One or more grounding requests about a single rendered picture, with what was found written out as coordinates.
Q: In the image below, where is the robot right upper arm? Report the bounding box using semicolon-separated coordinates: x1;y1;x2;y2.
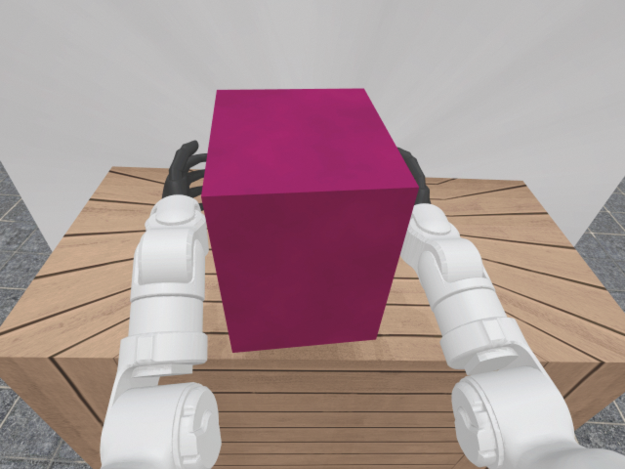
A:
451;365;625;469

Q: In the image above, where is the carton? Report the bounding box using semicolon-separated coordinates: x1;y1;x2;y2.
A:
201;88;419;353

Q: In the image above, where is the right robot forearm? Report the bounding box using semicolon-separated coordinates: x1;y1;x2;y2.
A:
400;203;574;437

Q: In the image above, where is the robot left hand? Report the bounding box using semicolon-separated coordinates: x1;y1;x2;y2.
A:
162;141;207;211

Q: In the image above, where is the left robot forearm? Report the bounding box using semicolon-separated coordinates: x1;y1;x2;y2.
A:
100;194;209;461

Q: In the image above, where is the robot left upper arm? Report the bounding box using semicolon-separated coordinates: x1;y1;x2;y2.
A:
101;382;222;469

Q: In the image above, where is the robot right hand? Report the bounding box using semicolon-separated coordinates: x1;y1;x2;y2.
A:
397;148;431;205

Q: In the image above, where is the pedestal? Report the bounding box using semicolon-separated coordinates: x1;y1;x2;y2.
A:
0;166;625;469

